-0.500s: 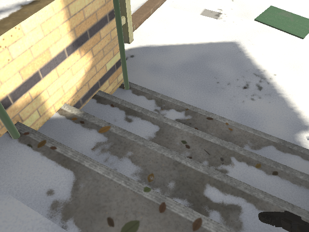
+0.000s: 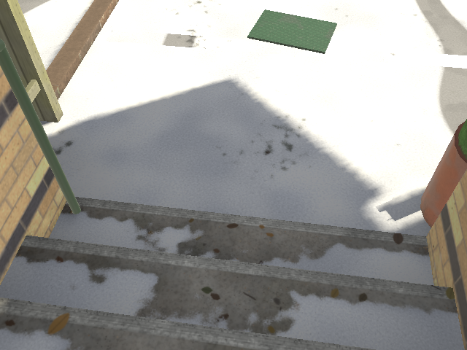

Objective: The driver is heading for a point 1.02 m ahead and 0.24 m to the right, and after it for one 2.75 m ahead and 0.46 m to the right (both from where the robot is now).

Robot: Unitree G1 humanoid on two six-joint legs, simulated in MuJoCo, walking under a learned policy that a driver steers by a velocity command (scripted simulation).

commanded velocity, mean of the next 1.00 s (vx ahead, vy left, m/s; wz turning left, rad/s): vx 1.00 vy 0.00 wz -0.65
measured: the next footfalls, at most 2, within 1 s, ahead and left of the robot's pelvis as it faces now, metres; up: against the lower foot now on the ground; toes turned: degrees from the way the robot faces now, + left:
right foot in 0.04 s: +0.15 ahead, -0.03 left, +0.00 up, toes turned -4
left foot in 0.46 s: +0.52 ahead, +0.15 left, -0.17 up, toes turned -29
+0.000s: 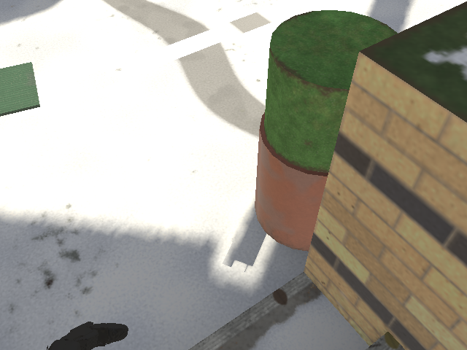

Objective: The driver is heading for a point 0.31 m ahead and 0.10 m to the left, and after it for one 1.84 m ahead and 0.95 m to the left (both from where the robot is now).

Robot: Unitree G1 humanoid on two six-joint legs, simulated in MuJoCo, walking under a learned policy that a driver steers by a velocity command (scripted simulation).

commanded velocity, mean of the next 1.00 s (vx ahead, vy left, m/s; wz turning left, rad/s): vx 1.00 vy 0.00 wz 0.72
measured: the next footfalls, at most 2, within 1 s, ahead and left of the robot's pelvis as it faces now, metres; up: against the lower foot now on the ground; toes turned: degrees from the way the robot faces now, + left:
left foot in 0.40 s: +0.44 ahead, +0.07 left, -0.17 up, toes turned +13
right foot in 0.82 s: +0.93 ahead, +0.05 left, -0.34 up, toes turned +37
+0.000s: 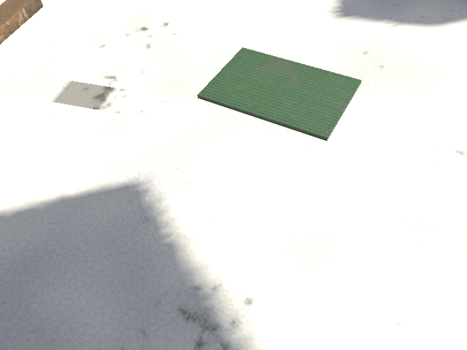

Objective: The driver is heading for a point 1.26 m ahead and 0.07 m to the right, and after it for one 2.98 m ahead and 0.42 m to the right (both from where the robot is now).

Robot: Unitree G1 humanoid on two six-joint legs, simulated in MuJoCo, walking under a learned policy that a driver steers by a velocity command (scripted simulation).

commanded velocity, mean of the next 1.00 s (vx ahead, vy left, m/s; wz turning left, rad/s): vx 1.00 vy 0.00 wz -0.11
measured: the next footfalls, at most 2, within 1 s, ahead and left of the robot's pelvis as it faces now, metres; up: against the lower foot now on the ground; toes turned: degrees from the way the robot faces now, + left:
left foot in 0.22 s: +0.33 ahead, +0.03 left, +0.00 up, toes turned +17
right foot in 0.64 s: +0.81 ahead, -0.05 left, +0.00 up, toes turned +5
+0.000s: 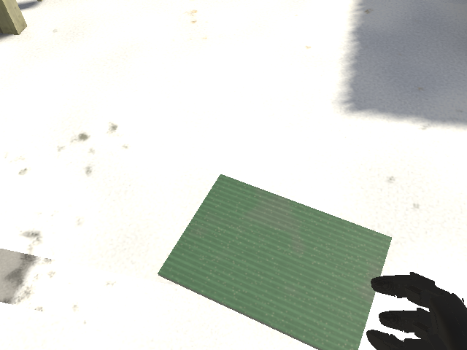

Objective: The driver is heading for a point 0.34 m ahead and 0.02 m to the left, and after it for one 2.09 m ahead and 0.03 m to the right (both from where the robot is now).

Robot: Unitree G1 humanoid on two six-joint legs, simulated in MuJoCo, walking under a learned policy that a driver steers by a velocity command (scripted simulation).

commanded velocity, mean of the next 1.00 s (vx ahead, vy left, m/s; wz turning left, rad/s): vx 0.33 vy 0.00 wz -0.23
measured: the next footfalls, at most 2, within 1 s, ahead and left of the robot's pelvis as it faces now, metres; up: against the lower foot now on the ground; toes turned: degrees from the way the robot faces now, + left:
left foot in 0.10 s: +0.33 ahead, +0.14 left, +0.00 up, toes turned -8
right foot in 0.48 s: +0.54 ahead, -0.09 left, +0.02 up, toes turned -6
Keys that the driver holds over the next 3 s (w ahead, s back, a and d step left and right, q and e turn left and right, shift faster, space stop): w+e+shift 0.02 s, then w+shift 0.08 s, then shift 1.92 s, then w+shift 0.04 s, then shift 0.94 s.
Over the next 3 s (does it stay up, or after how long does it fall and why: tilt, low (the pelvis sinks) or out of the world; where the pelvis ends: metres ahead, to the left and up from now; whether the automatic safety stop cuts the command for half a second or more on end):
stays up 0.50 0.04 0.02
